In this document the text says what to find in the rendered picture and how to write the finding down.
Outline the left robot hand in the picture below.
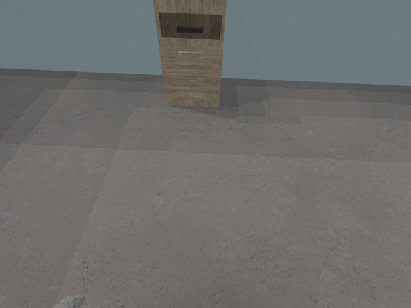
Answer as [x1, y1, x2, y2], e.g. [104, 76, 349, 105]
[53, 295, 85, 308]

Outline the drawer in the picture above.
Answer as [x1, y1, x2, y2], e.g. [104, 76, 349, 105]
[159, 12, 222, 40]

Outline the cabinet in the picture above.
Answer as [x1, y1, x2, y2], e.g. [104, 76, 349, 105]
[153, 0, 227, 107]

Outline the handle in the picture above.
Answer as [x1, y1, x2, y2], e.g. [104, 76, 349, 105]
[178, 51, 203, 57]
[177, 26, 203, 33]

